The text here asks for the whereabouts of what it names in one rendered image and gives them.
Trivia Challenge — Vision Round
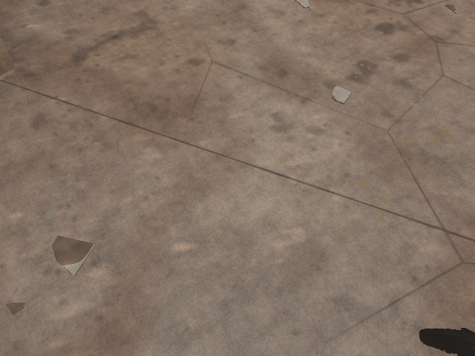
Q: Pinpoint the right robot hand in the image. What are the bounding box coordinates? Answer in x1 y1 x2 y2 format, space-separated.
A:
419 328 475 356

